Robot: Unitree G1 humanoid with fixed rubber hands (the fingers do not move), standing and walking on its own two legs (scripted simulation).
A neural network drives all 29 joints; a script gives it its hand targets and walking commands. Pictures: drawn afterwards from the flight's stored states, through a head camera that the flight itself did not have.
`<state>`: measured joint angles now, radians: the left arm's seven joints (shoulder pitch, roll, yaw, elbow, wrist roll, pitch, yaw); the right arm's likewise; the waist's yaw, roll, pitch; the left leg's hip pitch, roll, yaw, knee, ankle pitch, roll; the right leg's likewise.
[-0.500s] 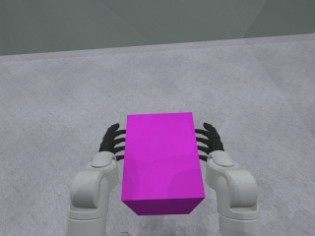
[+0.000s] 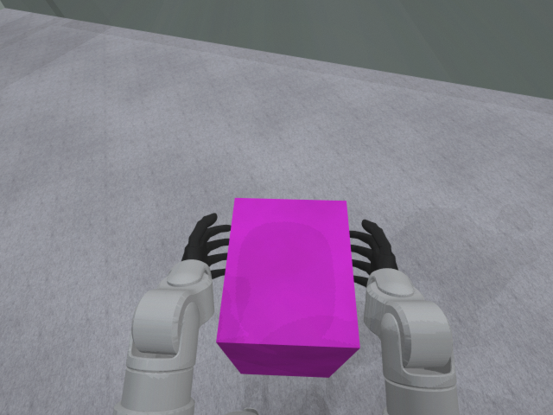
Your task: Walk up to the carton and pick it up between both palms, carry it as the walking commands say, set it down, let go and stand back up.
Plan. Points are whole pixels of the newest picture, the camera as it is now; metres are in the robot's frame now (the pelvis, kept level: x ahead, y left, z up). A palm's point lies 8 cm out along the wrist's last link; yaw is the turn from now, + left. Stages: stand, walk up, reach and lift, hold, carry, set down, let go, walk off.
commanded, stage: carry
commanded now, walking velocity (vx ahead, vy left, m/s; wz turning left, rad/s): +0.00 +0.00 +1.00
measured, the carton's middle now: (287, 298) +0.29 -0.01 +0.00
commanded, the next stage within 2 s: none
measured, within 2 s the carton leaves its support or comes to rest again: neither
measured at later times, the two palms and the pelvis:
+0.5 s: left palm (5, 378) +0.18 +0.33 +0.05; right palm (185, 273) +0.31 +0.13 +0.06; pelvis +0.01 +0.08 -0.01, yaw +29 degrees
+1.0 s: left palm out of the picture +0.01 +0.44 +0.06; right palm (8, 334) +0.22 +0.33 +0.08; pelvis -0.02 +0.13 -0.03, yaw +59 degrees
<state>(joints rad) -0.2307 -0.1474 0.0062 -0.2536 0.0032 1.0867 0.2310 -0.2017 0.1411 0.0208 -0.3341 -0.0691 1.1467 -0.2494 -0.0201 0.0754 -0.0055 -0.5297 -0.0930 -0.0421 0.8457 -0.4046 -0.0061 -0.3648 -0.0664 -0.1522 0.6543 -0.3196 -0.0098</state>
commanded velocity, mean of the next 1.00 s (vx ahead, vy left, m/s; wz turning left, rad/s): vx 0.00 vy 0.00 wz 1.00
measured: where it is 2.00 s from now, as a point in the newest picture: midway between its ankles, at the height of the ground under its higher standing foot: outside the picture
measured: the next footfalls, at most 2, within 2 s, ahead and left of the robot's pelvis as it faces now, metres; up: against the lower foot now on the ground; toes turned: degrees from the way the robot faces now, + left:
left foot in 0.34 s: +0.02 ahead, +0.22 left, +0.00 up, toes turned +27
right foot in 0.60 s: +0.12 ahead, +0.01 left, +0.00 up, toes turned +28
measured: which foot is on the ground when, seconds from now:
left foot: up 0.00-0.32, down 0.34-0.62, up 0.64-0.90, down 0.92-1.00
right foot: down 0.00-0.34, up 0.36-0.58, down 0.60-0.92, up 0.94-1.00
